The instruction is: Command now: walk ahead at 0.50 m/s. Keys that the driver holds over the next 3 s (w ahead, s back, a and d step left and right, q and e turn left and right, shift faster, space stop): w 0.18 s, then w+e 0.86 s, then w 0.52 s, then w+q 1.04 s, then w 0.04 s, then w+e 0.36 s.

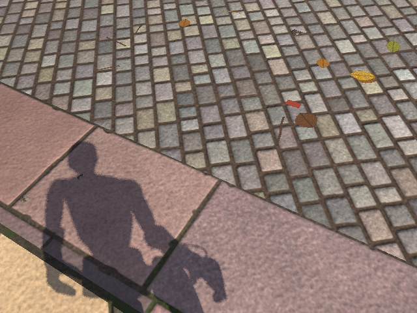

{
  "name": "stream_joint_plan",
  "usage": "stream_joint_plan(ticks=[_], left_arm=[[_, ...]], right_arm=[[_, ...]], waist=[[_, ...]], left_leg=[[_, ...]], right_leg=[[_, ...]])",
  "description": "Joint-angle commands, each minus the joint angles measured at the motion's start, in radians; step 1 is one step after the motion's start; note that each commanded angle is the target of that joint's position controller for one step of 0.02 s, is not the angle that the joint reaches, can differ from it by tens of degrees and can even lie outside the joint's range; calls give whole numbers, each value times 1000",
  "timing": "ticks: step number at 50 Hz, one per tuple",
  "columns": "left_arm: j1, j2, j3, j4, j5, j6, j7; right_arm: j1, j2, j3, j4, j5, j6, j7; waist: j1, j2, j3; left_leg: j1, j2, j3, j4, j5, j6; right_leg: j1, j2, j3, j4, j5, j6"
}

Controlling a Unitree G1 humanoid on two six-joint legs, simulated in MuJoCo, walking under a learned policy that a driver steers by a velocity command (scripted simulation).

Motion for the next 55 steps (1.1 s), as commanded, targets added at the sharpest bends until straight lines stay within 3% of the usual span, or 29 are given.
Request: stream_joint_plan(ticks=[1,7,12,15,17,18,19,20,21,22,23,24,25,29,34,39,42,44,45,46,47,48,49,50,51,52,53,55], left_arm=[[46,110,24,-15,-9,-28,3],[152,103,17,43,-9,-23,4],[241,109,14,93,1,-16,16],[216,135,21,99,8,-10,26],[171,149,25,94,7,-9,24],[152,137,21,87,-3,-10,20],[177,67,4,43,-30,-14,14],[269,25,2,42,-40,-4,20],[193,118,29,52,-10,10,25],[140,101,31,40,-7,11,16],[117,71,28,38,-7,16,10],[105,63,32,38,7,28,1],[130,45,31,37,13,42,-7],[21,28,32,-6,16,67,-27],[-167,14,18,-80,14,64,-49],[-304,23,9,-142,22,62,-63],[-275,46,20,-145,28,64,-56],[-124,77,40,-106,27,57,-44],[31,108,59,-56,35,47,-31],[140,217,93,-41,49,46,-14],[91,303,111,-68,19,56,-10],[99,277,104,-64,4,68,-3],[51,231,92,-54,-2,66,5],[4,181,79,-57,-5,58,8],[-46,143,67,-61,-15,51,10],[-56,143,63,-70,-16,40,12],[-42,128,58,-65,-19,26,8],[-8,140,58,-51,-17,10,6]], right_arm=[[32,-46,-12,-33,-7,12,11],[-197,-28,1,-101,2,10,14],[-341,-33,9,-153,3,1,8],[-324,-52,5,-163,7,-14,3],[-145,-83,-11,-109,7,-29,-13],[27,-119,-27,-58,-7,-42,-26],[173,-220,-53,-48,-37,-48,-42],[159,-266,-66,-53,-28,-35,-32],[72,-176,-48,-66,-3,-25,-28],[-17,-110,-30,-77,6,-27,-26],[-58,-74,-21,-79,5,-32,-25],[-62,-48,-14,-67,8,-37,-28],[-55,-50,-14,-58,11,-44,-31],[12,-61,-21,-26,19,-73,-32],[67,-61,-20,4,13,-72,-34],[136,-100,-30,34,13,-61,-46],[137,-130,-38,42,9,-41,-54],[130,-159,-46,39,8,-19,-54],[117,-163,-46,27,11,-11,-50],[132,-105,-31,-18,24,-14,-43],[96,-68,-29,-96,25,-26,-24],[-34,-122,-36,-120,14,-35,-21],[-50,-96,-27,-128,26,-48,-18],[-25,-92,-27,-107,24,-53,-21],[-23,-93,-30,-100,2,-37,-22],[31,-79,-26,-96,-11,-17,-20],[37,-79,-25,-90,-17,-1,-18],[13,-66,-23,-93,-16,15,-9]], waist=[[-20,-90,12],[28,-86,52],[69,-90,74],[37,-98,62],[-46,-99,-27],[-117,-63,-128],[-142,69,-280],[-89,224,-368],[-62,52,-230],[-33,15,-95],[-12,16,-39],[4,28,3],[25,73,-4],[29,40,25],[4,36,59],[-28,35,77],[-2,58,39],[60,66,-54],[130,23,-138],[157,-114,-250],[95,-271,-302],[126,-90,-222],[89,-61,-109],[39,-8,-42],[1,17,-16],[-24,-46,-42],[-31,-39,-44],[-30,-33,-36]], left_leg=[[-123,48,-2,-26,90,-25],[-202,44,42,-272,266,-49],[-199,5,61,-427,268,-25],[-124,-24,53,-493,174,3],[139,-81,75,-571,133,33],[395,-39,37,-608,184,62],[691,233,-269,-633,71,122],[804,420,-623,-744,68,205],[665,362,-551,-774,-32,170],[511,322,-400,-817,-28,143],[417,276,-290,-859,19,115],[348,227,-195,-885,78,80],[315,226,-143,-896,119,79],[326,213,-4,-935,263,87],[363,176,143,-929,386,81],[484,218,217,-892,515,74],[572,230,264,-746,866,59],[579,229,279,-484,1023,54],[476,212,296,-248,896,27],[172,155,298,85,477,-18],[-186,-74,160,391,-270,-73],[-292,-18,-3,390,-188,-61],[-293,26,-10,318,-89,-51],[-228,60,-14,210,-44,-48],[-166,77,-20,152,-23,-51],[-104,79,-21,120,-17,-65],[-88,82,-17,102,-21,-76],[-94,78,3,34,26,-92]], right_leg=[[55,-263,232,-236,177,-115],[127,-230,153,-243,302,-94],[254,-261,178,-184,433,-104],[303,-283,207,-100,573,-98],[259,-247,188,90,757,-66],[141,-197,155,287,653,-46],[-120,-103,105,606,265,-14],[-360,26,95,848,-379,-1],[-412,-51,165,905,-304,-16],[-411,-87,162,876,-216,-14],[-385,-120,153,838,-164,-10],[-357,-136,148,812,-138,-5],[-328,-142,137,806,-125,7],[-430,-164,117,778,-16,29],[-478,-156,62,530,151,44],[-428,-129,-23,327,134,3],[-340,-60,-70,283,-8,-49],[-170,15,-86,242,-97,-96],[42,33,-55,155,-64,-129],[333,-190,265,111,-214,-211],[493,-414,812,-45,-152,-342],[449,-390,719,-78,-64,-311],[327,-369,583,-83,26,-280],[204,-313,489,-96,151,-232],[128,-238,403,-108,213,-177],[83,-239,377,-115,292,-194],[72,-225,357,-117,362,-194],[43,-196,315,-149,344,-185]])
Next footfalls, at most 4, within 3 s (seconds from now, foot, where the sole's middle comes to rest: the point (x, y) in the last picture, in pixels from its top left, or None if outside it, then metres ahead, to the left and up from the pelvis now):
0.36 left None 0.36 0.12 -0.78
0.90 right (268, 286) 0.58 -0.13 -0.78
1.48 left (267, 194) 0.95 -0.17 -0.78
1.98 right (337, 164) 1.09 -0.47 -0.78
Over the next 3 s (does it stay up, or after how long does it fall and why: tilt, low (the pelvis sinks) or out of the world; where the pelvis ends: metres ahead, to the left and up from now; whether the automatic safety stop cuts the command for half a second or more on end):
stays up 1.50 -0.36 -0.01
